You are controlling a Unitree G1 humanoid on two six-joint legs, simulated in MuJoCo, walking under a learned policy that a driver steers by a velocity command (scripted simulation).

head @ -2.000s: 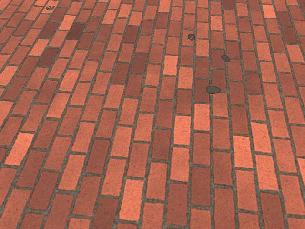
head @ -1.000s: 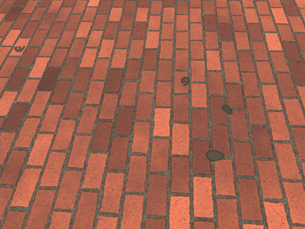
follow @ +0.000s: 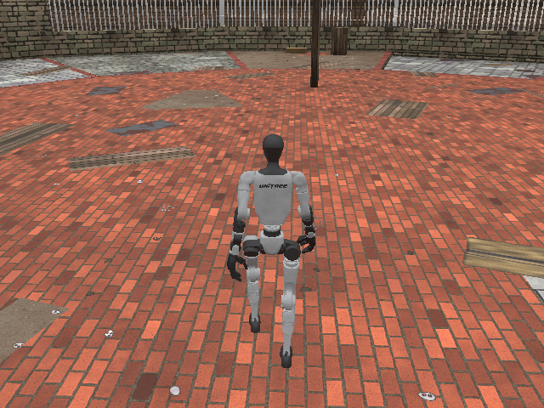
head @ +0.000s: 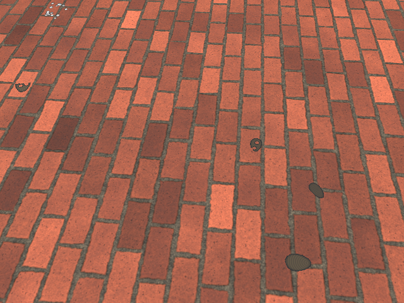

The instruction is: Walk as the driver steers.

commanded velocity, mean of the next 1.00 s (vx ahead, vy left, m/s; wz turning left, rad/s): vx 0.20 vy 0.00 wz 0.00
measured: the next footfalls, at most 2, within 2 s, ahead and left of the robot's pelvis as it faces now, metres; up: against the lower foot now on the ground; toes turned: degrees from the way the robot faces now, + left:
left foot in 0.10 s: +0.22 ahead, +0.09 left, +0.00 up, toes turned +5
right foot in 0.58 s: +0.39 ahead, -0.08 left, +0.00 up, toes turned -3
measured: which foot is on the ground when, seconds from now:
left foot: up 0.00-0.08, down 0.10-0.58, up 0.60-0.80, down 0.82-1.00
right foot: down 0.00-0.12, up 0.14-0.56, down 0.58-1.00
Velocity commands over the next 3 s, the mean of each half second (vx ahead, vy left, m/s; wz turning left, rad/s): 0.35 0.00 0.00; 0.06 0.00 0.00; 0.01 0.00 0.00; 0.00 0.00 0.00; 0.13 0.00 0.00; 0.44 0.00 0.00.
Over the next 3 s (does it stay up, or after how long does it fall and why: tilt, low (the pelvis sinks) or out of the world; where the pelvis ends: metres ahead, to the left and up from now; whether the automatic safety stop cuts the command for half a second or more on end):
stays up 0.63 -0.02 0.00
